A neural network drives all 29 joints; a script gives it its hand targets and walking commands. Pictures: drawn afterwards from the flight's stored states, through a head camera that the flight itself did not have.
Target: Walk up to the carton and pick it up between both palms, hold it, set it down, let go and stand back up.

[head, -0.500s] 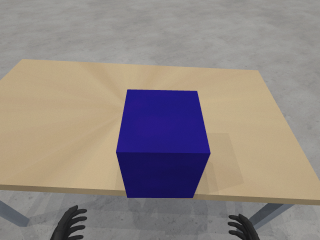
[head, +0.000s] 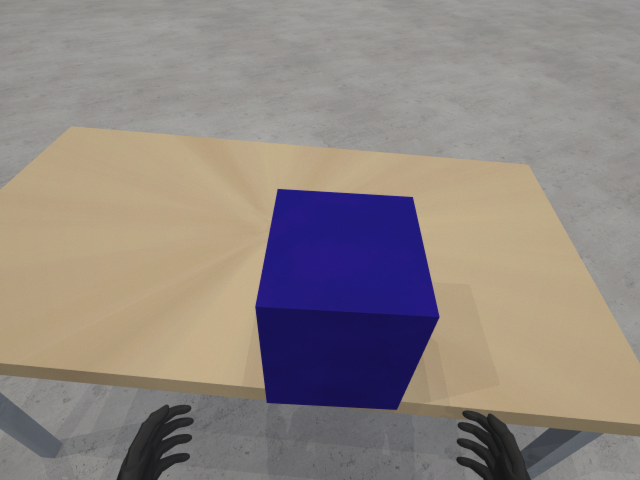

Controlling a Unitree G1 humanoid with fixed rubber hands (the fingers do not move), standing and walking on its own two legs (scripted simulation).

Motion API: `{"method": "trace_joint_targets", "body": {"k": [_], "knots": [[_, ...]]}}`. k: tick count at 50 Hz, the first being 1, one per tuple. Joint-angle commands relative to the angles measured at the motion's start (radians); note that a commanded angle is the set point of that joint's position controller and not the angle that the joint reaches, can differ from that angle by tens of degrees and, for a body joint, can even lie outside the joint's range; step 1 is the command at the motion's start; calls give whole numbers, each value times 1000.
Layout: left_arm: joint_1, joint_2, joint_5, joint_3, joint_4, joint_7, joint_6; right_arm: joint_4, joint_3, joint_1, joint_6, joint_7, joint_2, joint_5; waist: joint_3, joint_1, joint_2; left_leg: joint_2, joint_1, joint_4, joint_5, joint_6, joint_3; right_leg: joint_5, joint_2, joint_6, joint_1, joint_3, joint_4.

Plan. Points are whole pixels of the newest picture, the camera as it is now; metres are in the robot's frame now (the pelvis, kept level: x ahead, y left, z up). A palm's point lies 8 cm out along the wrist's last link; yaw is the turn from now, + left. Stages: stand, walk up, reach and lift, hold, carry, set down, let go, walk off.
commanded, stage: reach and lift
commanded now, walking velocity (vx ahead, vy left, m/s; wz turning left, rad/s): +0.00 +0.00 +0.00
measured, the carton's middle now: (338, 301) +0.38 +0.00 +0.00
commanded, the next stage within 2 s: none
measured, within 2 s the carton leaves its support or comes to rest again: neither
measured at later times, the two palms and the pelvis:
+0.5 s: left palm (153, 440) +0.18 +0.20 +0.00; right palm (503, 447) +0.19 -0.19 +0.01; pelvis +0.00 -0.01 +0.00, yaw +1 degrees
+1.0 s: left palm (163, 338) +0.27 +0.21 +0.07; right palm (507, 365) +0.26 -0.20 +0.06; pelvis +0.01 -0.01 +0.00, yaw +0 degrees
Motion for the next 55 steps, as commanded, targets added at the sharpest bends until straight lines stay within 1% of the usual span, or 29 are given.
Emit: {"method": "trace_joint_targets", "body": {"k": [1, 8, 10, 13, 14, 15, 17, 19, 21, 23, 24, 26, 27, 28, 29, 31, 35, 37, 39, 40, 42, 43, 44, 47, 49, 50, 51, 53, 55], "knots": [[-89, 113, -11, 47, -245, 2, -78, -247, -33, -63, -66, -20, -90, 10, -38, -10, 57, 20, -58, -108, 141, -75, -46, 58, 8, -39, 7, 24, -71], [-79, 99, -30, 33, -297, -9, -98, -330, -5, -47, -64, -45, -62, 34, -39, -2, 49, 20, -48, -98, 174, -70, -60, 81, 5, -41, 13, 28, -70], [-96, 103, -37, 31, -309, -13, -107, -361, 6, -50, -60, -54, -57, 34, -26, -3, 38, 22, -52, -107, 147, -67, -61, 58, 2, -38, -2, 27, -77], [-107, 116, -40, 27, -322, -21, -104, -383, 10, -36, -46, -67, -39, 33, -21, -14, 53, 17, -50, -103, 148, -63, -64, 68, 0, -39, 7, 32, -84], [-91, 118, -45, 18, -361, -18, -107, -408, 16, -15, -42, -72, -33, 42, -20, -19, 77, 24, -42, -106, 162, -67, -72, 79, -1, -45, 5, 33, -80], [-106, 120, -42, 24, -344, -21, -100, -386, 18, -30, -33, -76, -34, 40, -26, -17, 71, 22, -44, -105, 166, -65, -70, 83, -3, -45, 18, 35, -82], [-136, 117, -44, 29, -346, -18, -75, -412, 13, -61, -13, -74, -40, 45, -14, -16, 97, 28, -55, -119, 130, -68, -76, 51, -4, -49, 5, 34, -84], [-204, 140, -69, 24, -361, -13, -62, -434, 8, -119, 11, -80, -43, 33, -18, -24, 90, 30, -80, -126, 73, -62, -77, 11, -10, -48, -1, 40, -83], [-230, 142, -67, 42, -365, -7, -41, -447, 11, -143, 38, -84, -42, 36, -26, -13, 92, 34, -84, -134, 50, -59, -74, -1, -13, -45, 13, 42, -78], [-272, 151, -87, 37, -394, -3, -23, -471, 11, -174, 62, -87, -35, 43, -50, -22, 94, 36, -96, -131, 57, -54, -70, 20, -17, -39, 23, 49, -70], [-292, 150, -87, 51, -391, 1, -16, -477, 13, -198, 67, -84, -48, 39, -61, -10, 86, 35, -90, -131, 53, -52, -65, 12, -17, -42, 14, 48, -67], [-288, 144, -85, 59, -393, 2, 11, -472, 2, -186, 82, -89, -60, 42, -85, -21, 95, 38, -70, -128, 107, -54, -66, 63, -10, -41, 28, 44, -61], [-295, 142, -93, 68, -380, -6, 20, -497, 29, -203, 89, -92, -53, 50, -104, -12, 68, 34, -64, -115, 135, -50, -59, 86, -12, -37, 33, 47, -56], [-319, 150, -91, 75, -403, -3, 29, -496, 23, -224, 95, -96, -53, 52, -118, -11, 89, 30, -59, -112, 150, -49, -56, 101, -15, -33, 35, 49, -53], [-349, 154, -88, 96, -405, -8, 37, -495, 24, -246, 101, -100, -60, 48, -138, -6, 69, 27, -49, -104, 154, -46, -51, 99, -16, -32, 37, 50, -54], [-368, 144, -84, 103, -402, -18, 71, -501, 18, -269, 120, -110, -65, 67, -138, -13, 63, 27, -37, -114, 171, -43, -55, 128, -12, -30, 48, 45, -58], [-386, 135, -75, 140, -463, -36, 136, -535, 40, -262, 157, -127, -84, 95, -181, -12, 62, 14, 26, -94, 306, -46, -45, 244, -7, -21, 78, 47, -63], [-423, 133, -75, 154, -480, -47, 175, -554, 19, -300, 178, -135, -105, 103, -179, -20, 61, 12, 47, -100, 319, -48, -47, 252, -1, -20, 68, 44, -76], [-444, 136, -69, 172, -475, -53, 207, -584, 5, -356, 192, -140, -121, 103, -192, -15, 36, 11, 45, -108, 305, -40, -42, 253, -1, -19, 63, 45, -82], [-469, 145, -67, 183, -480, -54, 219, -582, 7, -362, 202, -143, -126, 98, -195, -24, 27, 8, 40, -107, 308, -37, -42, 269, 0, -10, 66, 44, -76], [-483, 140, -55, 206, -485, -65, 248, -592, 27, -375, 220, -147, -124, 113, -201, -12, 25, 3, 46, -108, 325, -36, -39, 290, -4, -8, 78, 50, -78], [-504, 130, -58, 202, -494, -66, 260, -583, 18, -383, 230, -150, -135, 120, -204, -25, 44, 1, 54, -103, 340, -42, -42, 307, 0, -10, 73, 49, -76], [-575, 136, -70, 205, -497, -68, 266, -591, 9, -453, 235, -151, -136, 119, -227, -29, 38, 1, 45, -105, 309, -37, -40, 270, -4, -12, 65, 54, -79], [-578, 134, -60, 211, -525, -65, 287, -593, 13, -451, 255, -150, -144, 135, -240, -28, 57, 5, 57, -103, 334, -46, -39, 293, 3, -10, 62, 50, -73], [-604, 129, -69, 216, -515, -72, 309, -608, 8, -487, 267, -153, -159, 148, -272, -29, 45, 2, 66, -92, 364, -43, -38, 321, 7, -12, 67, 53, -69], [-645, 139, -61, 225, -493, -73, 325, -573, 2, -519, 284, -151, -170, 148, -261, -32, 53, 5, 58, -98, 341, -43, -34, 292, 8, -15, 54, 53, -75], [-640, 133, -56, 231, -505, -70, 336, -583, 5, -522, 285, -150, -173, 150, -269, -25, 46, 3, 60, -95, 358, -42, -32, 327, 10, -11, 63, 53, -69], [-699, 149, -69, 239, -533, -66, 355, -610, -9, -577, 300, -154, -191, 163, -317, -32, 58, 1, 58, -89, 361, -46, -33, 335, 9, -11, 76, 56, -58], [-717, 162, -67, 260, -517, -66, 383, -607, -5, -611, 318, -160, -193, 168, -323, -24, 28, -2, 45, -84, 377, -40, -28, 384, 8, -3, 92, 61, -48]]}}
